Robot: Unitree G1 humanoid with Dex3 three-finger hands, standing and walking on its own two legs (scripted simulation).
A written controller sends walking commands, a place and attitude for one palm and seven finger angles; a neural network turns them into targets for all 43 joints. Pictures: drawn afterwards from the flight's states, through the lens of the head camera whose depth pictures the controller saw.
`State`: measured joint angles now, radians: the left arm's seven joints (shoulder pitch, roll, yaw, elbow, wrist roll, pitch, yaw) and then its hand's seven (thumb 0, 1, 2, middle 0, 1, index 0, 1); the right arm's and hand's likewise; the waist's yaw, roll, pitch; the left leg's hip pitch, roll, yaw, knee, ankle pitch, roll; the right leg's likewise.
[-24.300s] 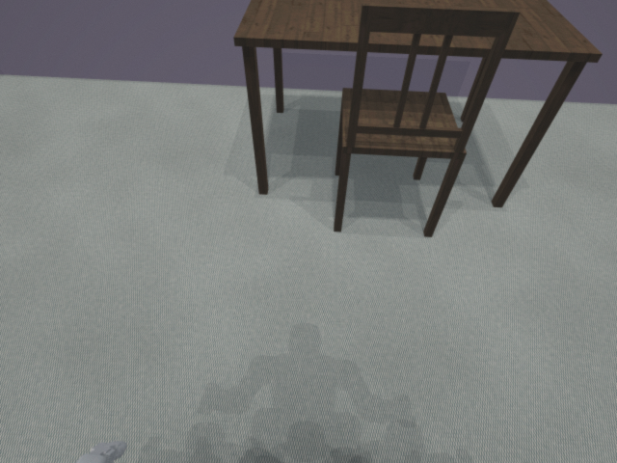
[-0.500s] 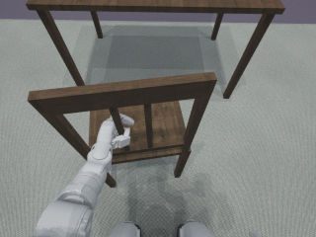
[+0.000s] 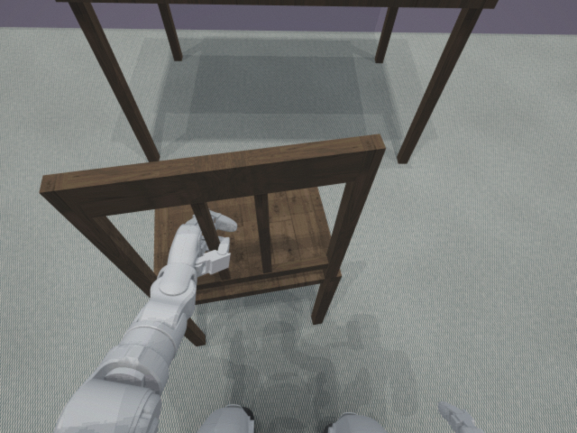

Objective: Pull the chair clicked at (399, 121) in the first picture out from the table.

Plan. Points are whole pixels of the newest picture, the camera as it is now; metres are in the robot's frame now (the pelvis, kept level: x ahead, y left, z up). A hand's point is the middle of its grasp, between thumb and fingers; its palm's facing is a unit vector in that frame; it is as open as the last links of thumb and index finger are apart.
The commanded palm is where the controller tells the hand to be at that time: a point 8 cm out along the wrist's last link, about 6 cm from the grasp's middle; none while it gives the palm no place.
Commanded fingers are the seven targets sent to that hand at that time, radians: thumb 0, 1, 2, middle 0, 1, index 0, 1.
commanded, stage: stop walking, hand still on the chair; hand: left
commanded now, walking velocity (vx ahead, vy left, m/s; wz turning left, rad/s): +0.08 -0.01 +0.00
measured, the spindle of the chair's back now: (214, 244) +0.39 +0.15 -0.08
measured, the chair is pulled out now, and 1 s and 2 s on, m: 0.54 0.60 0.60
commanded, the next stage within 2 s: open the thumb and straighten the fingers in 0.84 s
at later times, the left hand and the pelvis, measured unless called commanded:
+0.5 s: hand (220, 296) +0.30 +0.12 -0.06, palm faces -0.01 -0.98 -0.18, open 5.0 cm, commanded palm +0.28 +0.17 -0.04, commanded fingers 0.00 0.90 0.90 -0.50 -1.45 -0.50 -1.45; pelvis -0.01 +0.00 +0.00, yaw +0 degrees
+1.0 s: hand (220, 295) +0.30 +0.12 -0.05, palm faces +0.00 -0.99 -0.16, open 5.1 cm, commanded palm +0.27 +0.18 -0.04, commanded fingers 0.00 0.42 0.67 -0.50 -1.45 -0.50 -1.45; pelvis +0.01 -0.01 +0.00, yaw -1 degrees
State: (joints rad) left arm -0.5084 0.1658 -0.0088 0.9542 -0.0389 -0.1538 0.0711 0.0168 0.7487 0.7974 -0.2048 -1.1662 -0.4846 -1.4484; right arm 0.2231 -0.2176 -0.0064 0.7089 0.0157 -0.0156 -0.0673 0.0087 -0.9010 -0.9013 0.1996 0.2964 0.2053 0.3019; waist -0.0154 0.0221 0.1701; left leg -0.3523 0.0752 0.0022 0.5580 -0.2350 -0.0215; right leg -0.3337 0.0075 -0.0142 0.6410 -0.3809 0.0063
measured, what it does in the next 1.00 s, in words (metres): steps on the spot: right foot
